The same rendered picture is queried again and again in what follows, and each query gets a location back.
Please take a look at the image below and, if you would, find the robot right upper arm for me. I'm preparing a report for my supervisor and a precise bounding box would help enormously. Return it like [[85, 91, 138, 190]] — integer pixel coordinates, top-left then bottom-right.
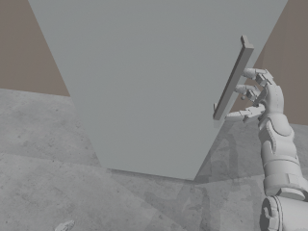
[[259, 195, 308, 231]]

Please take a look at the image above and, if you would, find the fridge door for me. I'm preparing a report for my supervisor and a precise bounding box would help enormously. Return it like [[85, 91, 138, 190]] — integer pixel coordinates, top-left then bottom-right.
[[28, 0, 288, 181]]

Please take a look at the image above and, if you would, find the handle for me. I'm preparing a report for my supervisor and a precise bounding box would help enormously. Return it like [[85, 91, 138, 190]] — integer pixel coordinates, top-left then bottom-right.
[[213, 35, 254, 120]]

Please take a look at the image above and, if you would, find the right robot forearm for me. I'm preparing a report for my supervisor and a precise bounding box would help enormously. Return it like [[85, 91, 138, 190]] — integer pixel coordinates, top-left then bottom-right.
[[258, 113, 308, 202]]

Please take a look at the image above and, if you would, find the left robot hand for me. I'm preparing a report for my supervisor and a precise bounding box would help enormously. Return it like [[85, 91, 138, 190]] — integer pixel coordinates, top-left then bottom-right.
[[55, 220, 75, 231]]

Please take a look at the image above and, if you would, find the right robot hand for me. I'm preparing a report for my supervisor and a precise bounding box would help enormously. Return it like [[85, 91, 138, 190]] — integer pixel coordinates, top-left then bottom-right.
[[224, 68, 284, 124]]

